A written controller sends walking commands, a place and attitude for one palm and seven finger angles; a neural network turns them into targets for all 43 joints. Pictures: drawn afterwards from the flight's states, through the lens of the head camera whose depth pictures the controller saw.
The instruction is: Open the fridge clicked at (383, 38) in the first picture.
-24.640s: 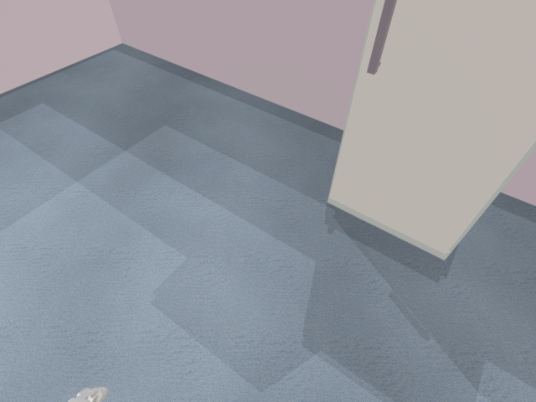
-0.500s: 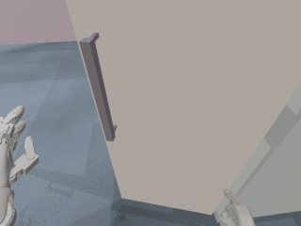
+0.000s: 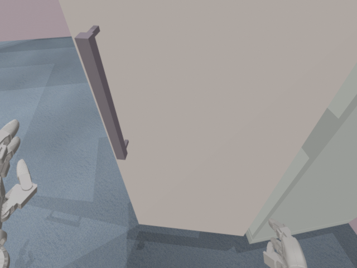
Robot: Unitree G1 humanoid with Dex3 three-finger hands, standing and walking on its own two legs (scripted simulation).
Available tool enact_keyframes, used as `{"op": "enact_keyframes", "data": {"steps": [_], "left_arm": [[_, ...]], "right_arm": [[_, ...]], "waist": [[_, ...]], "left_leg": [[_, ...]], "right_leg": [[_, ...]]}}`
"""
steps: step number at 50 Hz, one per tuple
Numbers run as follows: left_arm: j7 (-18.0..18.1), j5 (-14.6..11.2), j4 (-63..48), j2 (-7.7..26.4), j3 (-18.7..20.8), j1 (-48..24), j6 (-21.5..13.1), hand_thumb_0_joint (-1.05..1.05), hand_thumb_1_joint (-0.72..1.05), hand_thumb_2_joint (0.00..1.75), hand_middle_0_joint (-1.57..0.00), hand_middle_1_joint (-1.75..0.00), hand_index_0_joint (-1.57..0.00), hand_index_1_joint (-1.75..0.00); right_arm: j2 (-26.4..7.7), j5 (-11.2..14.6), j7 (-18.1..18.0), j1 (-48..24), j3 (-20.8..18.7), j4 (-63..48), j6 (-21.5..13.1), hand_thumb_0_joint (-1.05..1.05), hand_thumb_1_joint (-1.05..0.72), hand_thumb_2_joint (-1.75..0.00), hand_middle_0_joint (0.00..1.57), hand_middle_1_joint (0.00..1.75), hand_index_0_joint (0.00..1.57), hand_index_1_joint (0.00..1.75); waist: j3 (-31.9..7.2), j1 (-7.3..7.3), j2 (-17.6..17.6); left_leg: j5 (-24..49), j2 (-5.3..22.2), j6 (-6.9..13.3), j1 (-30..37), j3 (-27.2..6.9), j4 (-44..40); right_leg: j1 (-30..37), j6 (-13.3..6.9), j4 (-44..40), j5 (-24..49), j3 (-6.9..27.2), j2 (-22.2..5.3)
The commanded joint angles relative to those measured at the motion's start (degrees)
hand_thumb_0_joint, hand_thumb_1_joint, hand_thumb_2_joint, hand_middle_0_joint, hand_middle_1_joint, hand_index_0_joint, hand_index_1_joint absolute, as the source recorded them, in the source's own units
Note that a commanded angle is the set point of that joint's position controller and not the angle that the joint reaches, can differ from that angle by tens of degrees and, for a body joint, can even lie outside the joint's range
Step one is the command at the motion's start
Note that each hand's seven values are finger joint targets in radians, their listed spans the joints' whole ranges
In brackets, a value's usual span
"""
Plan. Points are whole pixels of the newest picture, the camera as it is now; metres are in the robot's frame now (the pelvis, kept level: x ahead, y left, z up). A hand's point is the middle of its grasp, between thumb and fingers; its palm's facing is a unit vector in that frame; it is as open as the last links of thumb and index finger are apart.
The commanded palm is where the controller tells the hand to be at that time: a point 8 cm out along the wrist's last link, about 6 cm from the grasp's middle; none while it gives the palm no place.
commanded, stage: step back with the hand held close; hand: left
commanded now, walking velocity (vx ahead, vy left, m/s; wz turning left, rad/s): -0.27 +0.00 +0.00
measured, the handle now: (111, 105) +0.42 +0.20 +0.15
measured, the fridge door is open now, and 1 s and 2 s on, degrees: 73 73 73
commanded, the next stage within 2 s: stop stepping back and stand still in 0.96 s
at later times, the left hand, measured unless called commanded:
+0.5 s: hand out of the picture +0.12 +0.28 +0.16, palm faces +0.48 -0.77 -0.42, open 7.4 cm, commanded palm +0.06 +0.32 +0.17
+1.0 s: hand out of the picture +0.04 +0.30 +0.17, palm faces +0.42 -0.79 -0.45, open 7.4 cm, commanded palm -0.03 +0.34 +0.17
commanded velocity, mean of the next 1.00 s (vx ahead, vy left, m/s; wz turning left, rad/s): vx -0.33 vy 0.00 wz -0.03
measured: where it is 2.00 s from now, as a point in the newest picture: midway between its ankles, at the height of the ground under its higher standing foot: outside the picture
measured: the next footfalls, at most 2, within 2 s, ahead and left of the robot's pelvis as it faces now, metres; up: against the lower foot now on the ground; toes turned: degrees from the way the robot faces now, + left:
right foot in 0.60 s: -0.04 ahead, -0.11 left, +0.00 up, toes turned +7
left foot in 0.84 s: -0.04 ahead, +0.11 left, +0.00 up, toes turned +3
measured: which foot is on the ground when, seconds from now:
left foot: down 0.00-0.70, up 0.72-0.82, down 0.84-1.00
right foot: down 0.00-0.52, up 0.54-0.58, down 0.60-0.86, up 0.88-1.00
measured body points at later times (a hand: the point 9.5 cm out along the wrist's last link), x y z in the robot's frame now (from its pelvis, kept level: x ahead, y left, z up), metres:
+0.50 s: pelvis -0.08 +0.02 -0.02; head -0.07 +0.04 +0.43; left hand +0.09 +0.32 +0.18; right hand +0.10 -0.22 -0.09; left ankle +0.01 +0.10 -0.74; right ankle +0.01 -0.13 -0.74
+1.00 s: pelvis -0.16 +0.03 +0.00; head -0.13 +0.07 +0.44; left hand +0.01 +0.34 +0.19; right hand +0.04 -0.19 -0.06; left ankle -0.08 +0.11 -0.74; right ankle -0.19 -0.10 -0.68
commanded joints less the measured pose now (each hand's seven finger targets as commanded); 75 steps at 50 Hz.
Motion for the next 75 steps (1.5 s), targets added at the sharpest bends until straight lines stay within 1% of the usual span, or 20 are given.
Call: {"op": "enact_keyframes", "data": {"steps": [1, 15, 21, 27, 31, 34, 37, 41, 44, 51, 54, 57, 58, 60, 61, 63, 68, 71, 73, 75], "left_arm": [[1.61, -0.43, -13.49, 12.38, 8.37, 1.14, -4.03, 0.0, 0.9, 0.9, -0.2, -0.3, -0.2, -0.3], [2.68, 1.91, -14.17, 11.49, 9.99, -0.64, -7.45, 0.0, 0.9, 0.9, -0.2, -0.3, -0.2, -0.3], [3.32, 2.09, -17.37, 12.3, 9.24, -4.38, -9.0, 0.0, 0.9, 0.9, -0.2, -0.3, -0.2, -0.3], [3.63, 3.42, -17.44, 12.34, 12.22, -2.4, -10.8, 0.0, 0.9, 0.9, -0.2, -0.3, -0.2, -0.3], [2.41, 3.12, -14.5, 12.01, 12.14, -0.14, -11.35, 0.0, 0.9, 0.9, -0.2, -0.3, -0.2, -0.3], [2.26, 0.98, -17.25, 13.33, 9.87, -1.82, -12.16, 0.0, 0.9, 0.9, -0.2, -0.3, -0.2, -0.3], [3.19, 0.89, -17.96, 15.16, 10.15, -1.94, -10.66, 0.0, 0.9, 0.9, -0.2, -0.3, -0.2, -0.3], [3.17, 1.17, -18.42, 15.44, 11.23, -1.66, -9.53, 0.0, 0.9, 0.9, -0.2, -0.3, -0.2, -0.3], [2.4, 0.12, -20.77, 15.65, 12.8, 2.04, -10.0, 0.0, 0.9, 0.9, -0.2, -0.3, -0.2, -0.3], [3.21, -0.45, -21.65, 11.72, 8.2, 0.94, -6.99, 0.0, 0.9, 0.9, -0.2, -0.3, -0.2, -0.3], [3.62, -0.59, -19.32, 12.17, 8.38, 1.07, -5.67, 0.0, 0.9, 0.9, -0.2, -0.3, -0.2, -0.3], [3.23, -1.26, -20.8, 13.8, 8.86, 3.45, -4.65, 0.0, 0.9, 0.9, -0.2, -0.3, -0.2, -0.3], [3.05, -1.04, -21.21, 16.61, 10.97, 5.66, -4.37, 0.0, 0.9, 0.9, -0.2, -0.3, -0.2, -0.3], [3.06, -1.46, -24.14, 19.51, 12.65, 4.09, -5.25, 0.0, 0.9, 0.9, -0.2, -0.3, -0.2, -0.3], [3.95, -1.63, -25.64, 21.55, 15.06, 0.13, -5.55, 0.0, 0.9, 0.9, -0.2, -0.3, -0.2, -0.3], [2.87, -1.81, -18.15, 14.9, 8.88, -4.95, -4.28, 0.0, 0.9, 0.9, -0.2, -0.3, -0.2, -0.3], [3.98, 1.21, -9.9, 12.41, 4.97, -9.98, -4.45, 0.0, 0.9, 0.9, -0.2, -0.3, -0.2, -0.3], [3.98, 1.07, -14.69, 13.35, 6.6, -7.54, -5.98, 0.0, 0.9, 0.9, -0.2, -0.3, -0.2, -0.3], [3.3, 0.67, -21.14, 16.24, 8.56, -6.98, -7.0, 0.0, 0.9, 0.9, -0.2, -0.3, -0.2, -0.3], [3.68, 0.97, -19.93, 14.52, 9.3, -1.52, -7.26, 0.0, 0.9, 0.9, -0.2, -0.3, -0.2, -0.3]], "right_arm": [[-6.25, 0.25, -0.68, -4.55, -3.51, -10.6, -1.24, 0.0, -0.9, -0.9, 0.2, 0.3, 0.2, 0.3], [-7.8, 0.94, -1.05, -2.8, -4.4, -12.16, -3.93, 0.0, -0.9, -0.9, 0.2, 0.3, 0.2, 0.3], [-7.17, 0.38, -0.59, -1.02, -4.13, -10.46, -5.63, 0.0, -0.9, -0.9, 0.2, 0.3, 0.2, 0.3], [-7.8, 0.31, -0.75, -1.6, -4.57, -10.57, -7.47, 0.0, -0.9, -0.9, 0.2, 0.3, 0.2, 0.3], [-7.16, -0.2, -0.05, -1.93, -4.65, -9.97, -7.75, 0.0, -0.9, -0.9, 0.2, 0.3, 0.2, 0.3], [-4.6, 0.02, 0.68, -1.6, -4.17, -8.23, -7.84, 0.0, -0.9, -0.9, 0.2, 0.3, 0.2, 0.3], [-4.53, 0.33, 0.4, -1.58, -4.81, -7.37, -6.44, 0.0, -0.9, -0.9, 0.2, 0.3, 0.2, 0.3], [-5.44, 0.28, -0.42, -2.47, -4.02, -7.72, -5.2, 0.0, -0.9, -0.9, 0.2, 0.3, 0.2, 0.3], [-5.44, -0.56, -0.02, -2.37, -5.12, -9.6, -6.19, 0.0, -0.9, -0.9, 0.2, 0.3, 0.2, 0.3], [-5.4, 0.21, 1.96, -3.01, -5.2, -6.5, -8.2, 0.0, -0.9, -0.9, 0.2, 0.3, 0.2, 0.3], [-5.03, -0.05, 1.15, -3.79, -4.4, -6.92, -7.36, 0.0, -0.9, -0.9, 0.2, 0.3, 0.2, 0.3], [-5.32, -0.05, 1.09, -3.23, -3.94, -8.4, -6.45, 0.0, -0.9, -0.9, 0.2, 0.3, 0.2, 0.3], [-5.22, -0.22, 1.07, -2.46, -3.88, -8.54, -5.79, 0.0, -0.9, -0.9, 0.2, 0.3, 0.2, 0.3], [-4.64, -0.72, 1.19, -2.8, -3.04, -7.87, -4.41, 0.0, -0.9, -0.9, 0.2, 0.3, 0.2, 0.3], [-4.84, -1.28, 1.21, -2.79, -2.27, -7.73, -4.31, 0.0, -0.9, -0.9, 0.2, 0.3, 0.2, 0.3], [-5.98, 1.44, 0.48, -0.08, -4.03, -6.51, -5.35, 0.0, -0.9, -0.9, 0.2, 0.3, 0.2, 0.3], [-6.08, 0.66, -1.74, -1.96, -3.14, -4.41, -7.47, 0.0, -0.9, -0.9, 0.2, 0.3, 0.2, 0.3], [-8.31, 1.15, -1.5, -1.28, -4.18, -6.49, -8.62, 0.0, -0.9, -0.9, 0.2, 0.3, 0.2, 0.3], [-6.05, -0.43, -0.86, -1.31, -3.24, -5.53, -9.56, 0.0, -0.9, -0.9, 0.2, 0.3, 0.2, 0.3], [-5.41, -0.61, 0.26, -0.56, -3.19, -5.17, -10.23, 0.0, -0.9, -0.9, 0.2, 0.3, 0.2, 0.3]], "waist": [[-10.18, -0.36, -0.28], [-3.38, -0.6, 2.74], [-2.28, -1.66, -2.96], [-5.21, -0.55, 11.88], [0.38, -0.79, 6.49], [-6.96, -1.92, -5.74], [-8.64, -1.54, -12.53], [-6.22, -2.0, -1.95], [-15.75, -0.24, 15.14], [-9.53, -1.31, 8.41], [-8.37, -0.81, 11.32], [-10.66, -0.1, 13.61], [-11.03, -0.19, 8.79], [-7.08, 0.07, -11.92], [-7.84, 0.03, -10.51], [-2.52, -1.4, -15.88], [0.63, -2.1, -2.2], [-4.07, -1.06, 3.83], [-3.37, -2.48, 14.53], [-2.28, -1.9, 9.89]], "left_leg": [[19.06, 2.94, 0.57, 2.31, -1.84, -0.68], [-21.74, 7.0, 4.88, -27.54, -8.78, -8.26], [-19.9, 3.01, 2.68, -17.0, -6.56, 2.16], [-31.87, 13.1, 6.81, -32.61, -17.88, -15.12], [-27.3, 10.58, 5.93, -32.99, -14.62, -9.46], [-0.63, 2.03, -0.85, -6.9, -3.06, 8.1], [-5.47, -0.75, -2.0, -2.55, -1.14, 23.08], [14.81, 3.0, -0.55, -3.05, -3.02, -0.56], [40.96, 17.37, 3.42, 0.41, -16.78, -7.4], [6.83, 16.92, 6.07, -0.85, -11.65, -14.29], [-16.76, 13.26, 2.59, -6.48, -9.51, -22.47], [-18.83, 6.52, -5.01, -6.69, -3.31, -19.55], [-13.31, 1.94, -5.61, -3.95, 1.77, -9.5], [-5.1, -1.11, -2.96, -2.1, 1.07, 26.2], [-6.54, 0.99, -2.66, -10.15, -0.92, 34.61], [-6.42, 1.17, -2.69, -16.83, -4.04, 37.04], [-3.17, 1.91, 0.35, 1.04, 1.58, 1.45], [9.97, 10.26, 3.64, 3.77, -9.75, -1.45], [2.07, 13.67, 5.41, 2.61, -22.69, -11.8], [-5.32, 14.72, 6.8, -3.71, -19.84, -13.4]], "right_leg": [[1.91, -0.27, 0.61, 19.11, 2.94, -4.07], [9.94, 0.27, 12.0, 1.76, 4.58, -1.0], [-7.48, -2.38, 1.8, -13.82, 9.45, -5.5], [11.01, 0.63, 24.47, -2.96, 1.75, 3.86], [7.99, -1.05, 14.69, -5.12, 4.92, 3.38], [-9.6, -5.72, 0.88, 9.45, 16.33, -8.37], [-15.8, -8.48, -3.59, 12.04, 19.75, -15.49], [-8.99, -2.35, 8.88, 24.25, 9.67, -5.47], [-7.25, 0.45, 32.01, -16.36, 3.81, 4.44], [-11.07, 0.61, 33.52, -17.56, 1.75, 3.79], [-2.52, -1.02, 22.87, -19.34, -3.22, 5.72], [7.96, -3.62, 0.56, -18.06, -7.41, 7.59], [6.04, -5.19, -7.75, -14.91, -3.75, 3.36], [-14.13, -11.77, -17.08, -13.83, 17.45, -18.82], [-10.26, -14.79, -13.69, -4.57, 16.31, -22.23], [-9.24, -11.33, -12.11, -15.52, 15.95, -16.81], [-9.86, -5.08, -0.34, -7.57, 6.07, -9.53], [-7.69, -0.77, 11.19, -1.49, 1.63, -0.61], [-11.24, -0.18, 21.38, -15.97, 0.01, 2.26], [-6.98, -0.87, 21.2, -17.01, 0.93, 1.3]]}}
